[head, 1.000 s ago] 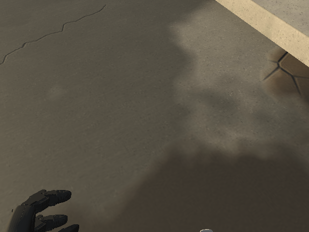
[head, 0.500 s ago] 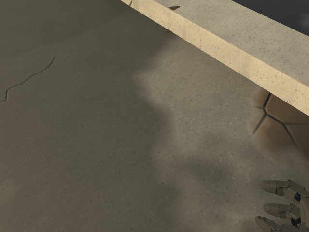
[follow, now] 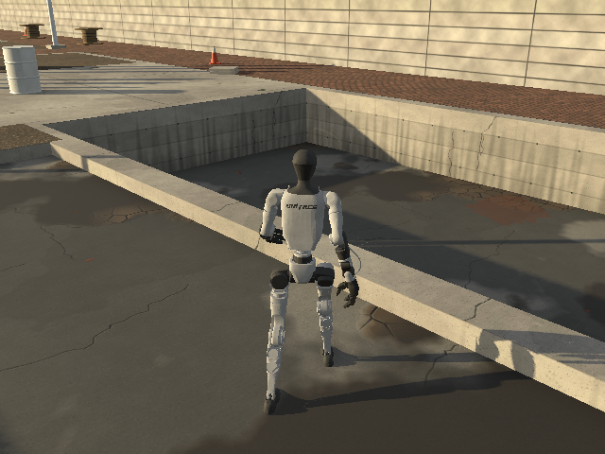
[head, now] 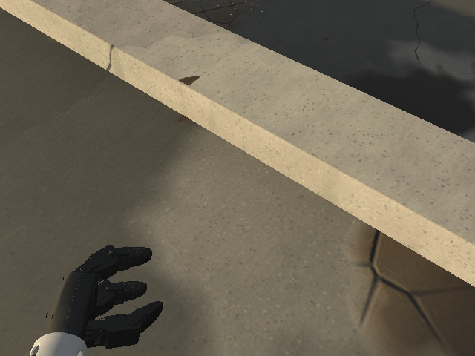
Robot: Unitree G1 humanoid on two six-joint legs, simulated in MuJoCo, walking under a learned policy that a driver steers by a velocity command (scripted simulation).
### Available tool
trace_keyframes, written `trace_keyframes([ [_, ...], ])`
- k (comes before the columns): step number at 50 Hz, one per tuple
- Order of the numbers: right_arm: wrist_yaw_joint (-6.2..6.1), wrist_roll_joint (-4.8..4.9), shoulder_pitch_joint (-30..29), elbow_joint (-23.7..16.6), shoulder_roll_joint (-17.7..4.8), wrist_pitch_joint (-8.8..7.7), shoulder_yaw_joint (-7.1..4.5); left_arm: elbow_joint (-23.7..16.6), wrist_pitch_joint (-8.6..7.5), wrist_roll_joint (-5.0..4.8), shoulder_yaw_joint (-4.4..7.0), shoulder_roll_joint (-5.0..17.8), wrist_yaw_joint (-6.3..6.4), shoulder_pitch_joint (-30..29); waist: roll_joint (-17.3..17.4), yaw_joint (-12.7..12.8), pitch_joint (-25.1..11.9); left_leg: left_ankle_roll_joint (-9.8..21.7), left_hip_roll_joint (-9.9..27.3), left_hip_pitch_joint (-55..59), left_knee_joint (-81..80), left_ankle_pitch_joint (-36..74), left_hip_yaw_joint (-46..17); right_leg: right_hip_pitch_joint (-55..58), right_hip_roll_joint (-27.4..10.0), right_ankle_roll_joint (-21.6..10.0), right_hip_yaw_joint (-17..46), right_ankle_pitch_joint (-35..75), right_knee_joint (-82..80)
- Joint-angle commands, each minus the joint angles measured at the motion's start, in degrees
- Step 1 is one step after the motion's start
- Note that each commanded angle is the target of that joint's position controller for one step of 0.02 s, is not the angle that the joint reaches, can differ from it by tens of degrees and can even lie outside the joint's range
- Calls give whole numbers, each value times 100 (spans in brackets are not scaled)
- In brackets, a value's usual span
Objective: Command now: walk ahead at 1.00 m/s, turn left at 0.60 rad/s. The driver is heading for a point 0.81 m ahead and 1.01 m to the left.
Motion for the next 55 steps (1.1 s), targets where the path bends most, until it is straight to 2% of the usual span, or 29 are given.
trace_keyframes([
  [1, -38, -160, 62, -704, -178, -84, 7, 423, 85, 151, 781, 1978, 225, 3272, -904, 1629, -2493, 213, -35, -4510, 4926, 1912, 35, 6462, -1867, -898, 2518, -2531, 429],
  [2, -12, 206, 248, -800, -22, -178, 118, 489, 78, 134, 722, 1832, 122, 3435, -2307, 1535, -3402, 264, -169, -5230, 6129, 166, -400, 6703, -2364, -1241, 4827, -4671, -1032],
  [3, -75, 404, -577, -888, -563, -169, -58, 563, 88, 76, 623, 1308, 157, 3105, -1795, 1629, -2091, 292, 112, -5912, 6565, 481, -205, 5930, -2133, -963, 4195, -4616, -1404],
  [5, -77, 165, -1593, -1119, -671, -127, -111, 729, 102, 142, 516, 889, 197, 2520, -509, 1412, -692, 310, 577, -5900, 6258, 1104, 69, 4151, -1817, -766, 2363, -2523, -1347],
  [6, -19, 119, -1567, -1169, -589, -43, -147, 796, 75, 250, 479, 687, 206, 2228, -626, 1092, -458, 303, 778, -5505, 5983, 1289, -3, 3412, -1658, -776, 1788, -1935, -1438],
  [8, 84, 205, -1468, -1206, -311, 212, -142, 930, 60, 206, 439, 404, 207, 1784, -781, 718, -99, 267, 1018, -5193, 5747, 1135, -24, 2646, -1544, -707, 867, -1497, -1757],
  [13, 193, 66, -1980, -1506, -354, 351, -102, 963, -12, 192, 550, 855, 291, 1276, -307, 389, 587, 142, 1033, -5239, 4591, 2638, 261, 1903, -1252, -571, -912, -442, -2335],
  [16, 359, 52, -2651, -1637, -509, 279, -109, 1032, -5, 149, 628, 1266, 322, 1603, 190, 642, 733, 384, 754, -4745, 3202, 3597, 863, 2349, -1083, -378, -1592, -36, -2496],
  [19, 447, 121, -2662, -1712, -885, 256, -262, 1028, 147, 88, 738, 1783, 305, 1839, -196, 460, 406, 653, 96, -4053, 2693, 3190, 1584, 3441, -1199, -251, -1856, 3693, -1604],
  [21, 414, 210, -1368, -1466, -1352, 354, -504, 924, 334, 25, 817, 2055, 319, 1727, -674, -327, -312, 904, -370, -2601, 2897, 2175, 1809, 3531, -1345, -260, -1843, 5994, 416],
  [22, 342, 183, 26, -1062, -1774, 420, -742, 838, 347, 23, 788, 1976, 318, 1514, -489, -1002, -916, 1155, -493, -635, 2606, 2170, 1502, 2567, -1227, -195, -1692, 5639, 2251],
  [23, 235, 246, 306, -777, -1921, 480, -764, 859, 246, 80, 542, 1116, 280, 1509, 849, -837, -390, 1397, -164, 30, 2229, 2027, 467, 975, -226, 114, -1535, -171, 4910],
  [24, 253, 81, -573, -1152, -2180, 324, -651, 352, -33, 51, 268, 287, 198, 2415, 2639, 558, -1101, 2608, 840, 1116, 800, 177, -3140, -1302, 735, 189, -418, -3471, 6655],
  [25, 301, 22, -732, -1491, -1651, 186, -558, 151, -271, -20, 320, 1049, 151, 1772, 1531, 121, -1453, 2458, 1299, 973, -420, -1297, -4491, -1611, 442, -126, 525, -2804, 6315],
  [26, 319, -50, -719, -1444, -1495, 45, -533, 10, -342, -164, 387, 1262, 160, 1135, 668, 117, -715, 2179, 1304, 212, -791, -1369, -4419, -1713, 281, -254, 436, -2343, 5761],
  [27, 357, -66, -980, -1413, -1419, -58, -502, 53, -343, -68, 353, 1100, 227, 1045, -377, 448, -332, 1973, 1167, -705, -750, -873, -4021, -1308, 33, -262, 480, -1983, 5126],
  [30, 242, -77, -1689, -1543, -1162, -133, -405, 233, -90, 127, 406, 1058, 254, 1445, -216, 993, 22, 1934, 508, -2308, -571, 530, -2634, -303, -293, 88, 649, -1690, 3953],
  [34, -29, 76, -1457, -1366, -1008, -73, -350, -152, 20, 252, 290, 628, 253, 244, -156, 591, 518, 1693, -60, -3303, -651, 1710, -1473, 160, -102, 530, 149, -382, 1730],
  [36, -83, 92, -1356, -1267, -1132, 4, -408, -335, -1, 195, 248, 419, 189, -169, 91, 337, 435, 1396, -226, -3591, -582, 1559, -1244, 799, 161, 614, -74, 491, 704],
  [40, -139, 182, -1178, -1085, -1071, 24, -460, -438, -66, -89, 469, 877, 161, -213, 524, 288, 243, 1113, 15, -2771, -100, 997, -1820, 1274, 171, 652, 384, 710, -104],
  [42, -157, 144, -1223, -1050, -1061, 91, -498, -349, -103, -156, 614, 1136, 182, 252, 719, 601, 58, 996, 217, -2141, 491, 1935, -2002, 1544, 124, 536, 350, 110, -108],
  [44, -40, -123, -1603, -1281, -797, 144, -361, 85, -48, -186, 826, 1461, 289, 2600, 658, 1846, -1469, 590, -143, -2761, 3185, 3154, -1507, 4258, -306, 272, 461, -945, 549],
  [45, 7, -22, -526, -1433, 185, 116, -116, 220, -14, 122, 836, 1870, 281, 3270, -1820, 1264, -2505, 359, -854, -4672, 5534, -404, -995, 6382, -1706, -490, 3224, -3328, -158],
  [46, -14, 416, -359, -1558, -166, 79, -28, 235, -5, 187, 805, 1801, 149, 3015, -3202, 1071, -2468, 335, -401, -5820, 6654, -137, -580, 6266, -2380, -865, 5583, -5656, -1419],
  [47, -57, 369, -1075, -1490, -713, 118, -139, 54, 37, 129, 711, 1244, 191, 2482, -2051, 1300, -1439, 283, -126, -6087, 6899, 523, -292, 5387, -2100, -720, 4801, -5477, -1631],
  [49, -25, 37, -2021, -1638, -928, 136, -219, 284, 141, 196, 654, 1068, 239, 2288, -326, 1279, -454, 294, 270, -5711, 6421, 1028, -39, 3933, -1626, -495, 2818, -3103, -1453],
  [51, 68, 133, -2087, -1717, -778, 207, -248, 531, 98, 225, 571, 798, 264, 2113, -507, 986, -80, 341, 635, -5317, 5922, 1202, -118, 3179, -1315, -435, 1708, -2075, -1560],
  [53, 112, 229, -2166, -1822, -570, 312, -206, 757, 67, 103, 520, 571, 233, 2137, -607, 864, 83, 396, 812, -5525, 5812, 1161, -32, 3028, -1288, -431, 1085, -1620, -1688],
  [55, 161, 187, -2348, -1942, -460, 341, -155, 887, 61, 81, 547, 694, 246, 2158, -438, 789, 315, 364, 888, -5917, 5727, 1542, 13, 2924, -1371, -485, 567, -1130, -1863],
])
